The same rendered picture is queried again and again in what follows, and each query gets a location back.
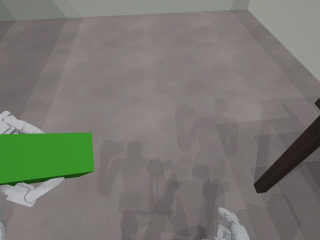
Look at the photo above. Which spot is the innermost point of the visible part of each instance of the robot right hand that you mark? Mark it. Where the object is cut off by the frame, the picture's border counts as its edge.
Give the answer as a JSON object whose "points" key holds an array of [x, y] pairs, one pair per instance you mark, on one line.
{"points": [[238, 232]]}

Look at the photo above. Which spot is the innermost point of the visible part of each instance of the robot left hand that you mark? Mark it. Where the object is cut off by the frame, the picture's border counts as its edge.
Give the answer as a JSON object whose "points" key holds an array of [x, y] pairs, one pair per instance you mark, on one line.
{"points": [[23, 193]]}

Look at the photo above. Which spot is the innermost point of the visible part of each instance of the table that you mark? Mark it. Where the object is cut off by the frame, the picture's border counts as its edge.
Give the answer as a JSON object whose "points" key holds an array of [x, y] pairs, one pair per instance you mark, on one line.
{"points": [[305, 145]]}

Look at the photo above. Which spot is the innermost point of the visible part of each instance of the sponge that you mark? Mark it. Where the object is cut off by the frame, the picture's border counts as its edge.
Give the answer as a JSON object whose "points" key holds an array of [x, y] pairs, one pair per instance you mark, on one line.
{"points": [[39, 157]]}

